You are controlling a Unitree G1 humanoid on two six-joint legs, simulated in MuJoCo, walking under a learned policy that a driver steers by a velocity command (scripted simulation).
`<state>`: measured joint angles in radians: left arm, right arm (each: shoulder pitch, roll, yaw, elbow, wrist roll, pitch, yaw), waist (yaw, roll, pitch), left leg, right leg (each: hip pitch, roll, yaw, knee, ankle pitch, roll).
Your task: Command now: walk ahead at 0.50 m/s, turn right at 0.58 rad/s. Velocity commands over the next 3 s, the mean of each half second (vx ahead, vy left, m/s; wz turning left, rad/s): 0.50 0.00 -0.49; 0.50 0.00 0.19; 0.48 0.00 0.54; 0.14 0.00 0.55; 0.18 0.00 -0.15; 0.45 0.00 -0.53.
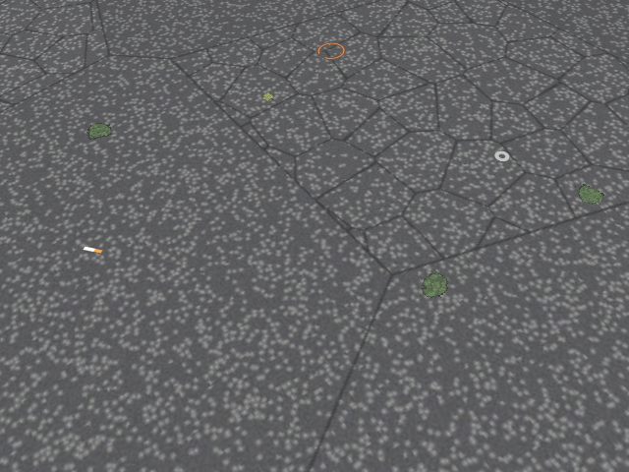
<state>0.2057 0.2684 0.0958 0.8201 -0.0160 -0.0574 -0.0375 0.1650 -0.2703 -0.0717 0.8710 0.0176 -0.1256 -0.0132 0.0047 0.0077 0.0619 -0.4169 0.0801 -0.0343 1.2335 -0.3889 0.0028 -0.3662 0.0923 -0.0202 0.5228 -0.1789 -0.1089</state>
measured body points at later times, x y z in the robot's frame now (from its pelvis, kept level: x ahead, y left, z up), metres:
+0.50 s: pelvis +0.29 +0.04 +0.00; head +0.32 +0.04 +0.45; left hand +0.43 +0.29 -0.12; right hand +0.36 -0.25 -0.10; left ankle +0.37 +0.13 -0.73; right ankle +0.17 -0.06 -0.64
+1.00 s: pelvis +0.53 -0.07 +0.01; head +0.55 -0.08 +0.46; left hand +0.70 +0.18 -0.08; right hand +0.57 -0.36 -0.12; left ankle +0.51 +0.08 -0.64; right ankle +0.54 -0.18 -0.73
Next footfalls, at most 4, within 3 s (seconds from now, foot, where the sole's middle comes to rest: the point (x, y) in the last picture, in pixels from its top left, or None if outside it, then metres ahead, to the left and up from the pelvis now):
0.36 left None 0.41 0.12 -0.77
0.84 right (425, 405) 0.58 -0.19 -0.77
1.34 left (302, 293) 0.86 0.08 -0.77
1.80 right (351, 217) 1.10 -0.05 -0.77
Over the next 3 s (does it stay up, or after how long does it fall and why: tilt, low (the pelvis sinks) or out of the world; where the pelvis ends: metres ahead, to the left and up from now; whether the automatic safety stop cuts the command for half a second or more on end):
stays up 1.27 0.07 0.00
